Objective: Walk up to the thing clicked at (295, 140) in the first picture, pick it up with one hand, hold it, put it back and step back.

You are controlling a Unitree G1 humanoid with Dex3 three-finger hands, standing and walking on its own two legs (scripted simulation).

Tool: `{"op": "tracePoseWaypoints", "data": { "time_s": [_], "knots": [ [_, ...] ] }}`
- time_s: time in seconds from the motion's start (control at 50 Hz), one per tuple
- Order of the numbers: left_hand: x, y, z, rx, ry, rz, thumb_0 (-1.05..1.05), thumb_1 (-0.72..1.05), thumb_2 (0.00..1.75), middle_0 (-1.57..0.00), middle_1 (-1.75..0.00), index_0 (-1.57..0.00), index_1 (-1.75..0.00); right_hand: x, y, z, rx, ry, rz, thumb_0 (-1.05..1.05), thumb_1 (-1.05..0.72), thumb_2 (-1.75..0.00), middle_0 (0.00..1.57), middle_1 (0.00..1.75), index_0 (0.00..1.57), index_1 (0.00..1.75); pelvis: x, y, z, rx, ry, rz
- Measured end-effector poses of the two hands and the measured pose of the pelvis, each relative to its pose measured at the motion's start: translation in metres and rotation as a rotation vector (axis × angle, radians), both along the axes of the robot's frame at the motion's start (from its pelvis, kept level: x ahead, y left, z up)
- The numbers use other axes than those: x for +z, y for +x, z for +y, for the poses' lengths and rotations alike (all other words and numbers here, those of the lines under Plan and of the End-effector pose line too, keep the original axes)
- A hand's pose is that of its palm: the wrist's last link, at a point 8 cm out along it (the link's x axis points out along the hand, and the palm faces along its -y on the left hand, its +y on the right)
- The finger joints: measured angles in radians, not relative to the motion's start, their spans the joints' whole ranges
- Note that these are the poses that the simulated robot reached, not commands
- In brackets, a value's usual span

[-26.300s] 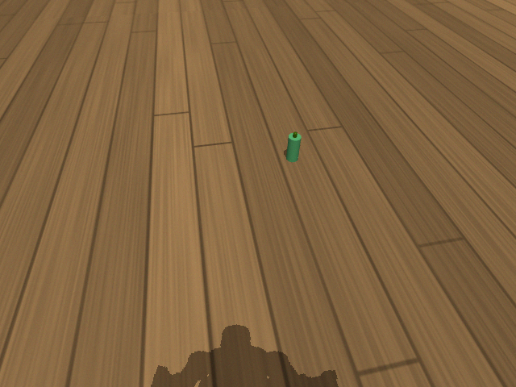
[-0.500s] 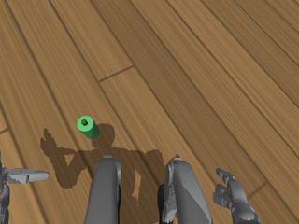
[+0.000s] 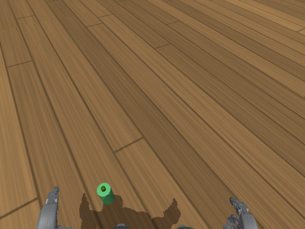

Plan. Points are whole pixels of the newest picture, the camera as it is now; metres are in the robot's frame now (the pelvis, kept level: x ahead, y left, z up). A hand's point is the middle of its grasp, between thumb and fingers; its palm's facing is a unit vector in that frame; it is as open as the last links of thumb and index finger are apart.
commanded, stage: home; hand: left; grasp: from the side
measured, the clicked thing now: (105, 193) +0.41 +0.23 -0.61
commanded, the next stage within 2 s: stand in 1.80 s
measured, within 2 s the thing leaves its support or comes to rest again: neither
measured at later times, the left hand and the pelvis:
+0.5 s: hand (80, 224) +0.17 +0.17 -0.04, palm faces +0.11 -0.95 -0.30, open 17.5 cm; pelvis +0.01 -0.01 +0.02, yaw +1 degrees
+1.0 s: hand (82, 227) +0.16 +0.17 -0.04, palm faces +0.10 -0.95 -0.30, open 17.5 cm; pelvis +0.00 -0.01 +0.02, yaw +0 degrees
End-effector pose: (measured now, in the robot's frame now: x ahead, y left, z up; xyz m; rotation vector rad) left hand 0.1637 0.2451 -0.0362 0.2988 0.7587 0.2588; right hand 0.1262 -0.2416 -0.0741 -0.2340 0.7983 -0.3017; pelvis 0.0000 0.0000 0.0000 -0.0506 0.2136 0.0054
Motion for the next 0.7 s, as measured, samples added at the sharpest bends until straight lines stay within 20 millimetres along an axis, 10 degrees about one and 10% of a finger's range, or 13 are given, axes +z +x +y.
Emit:
{"op": "tracePoseWaypoints", "data": {
  "time_s": [0.36,0.7],
  "knots": [
    [0.023,-0.02,-0.021,-0.007,-0.053,-0.002,0.0,-0.53,0.06,-0.06,-0.06,-0.06,-0.05,0.027,0.037,0.003,0.092,0.0,-0.113,0.01,-0.9,-0.9,0.21,0.3,0.2,0.3,0.016,0.005,-0.008,0.009,0.017,-0.068],
    [0.026,-0.018,-0.031,-0.022,-0.062,-0.013,0.0,-0.57,0.04,-0.05,-0.05,-0.05,-0.05,0.025,0.023,-0.007,0.074,0.008,-0.098,0.01,-0.9,-0.9,0.21,0.3,0.2,0.3,0.02,0.003,-0.014,0.006,0.025,-0.085]
  ]
}}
